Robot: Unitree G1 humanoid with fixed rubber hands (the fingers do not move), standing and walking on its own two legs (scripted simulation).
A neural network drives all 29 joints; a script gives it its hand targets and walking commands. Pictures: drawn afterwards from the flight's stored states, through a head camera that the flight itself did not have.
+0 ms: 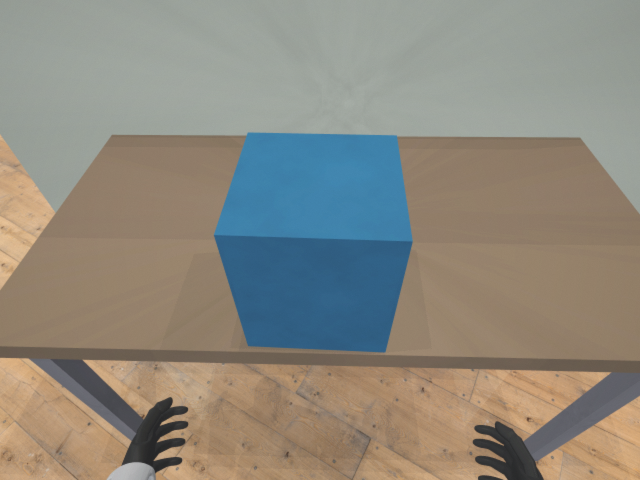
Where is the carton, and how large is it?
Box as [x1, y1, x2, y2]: [214, 132, 412, 351]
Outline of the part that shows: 248,132 214,233 215,240 248,345 385,351 412,242 396,135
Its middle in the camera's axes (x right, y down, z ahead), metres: +0.00 +0.01 +0.57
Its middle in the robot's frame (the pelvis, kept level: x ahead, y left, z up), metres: +0.42 +0.03 +0.05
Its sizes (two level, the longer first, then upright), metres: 0.210 0.200 0.250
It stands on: a table, 0.69 m high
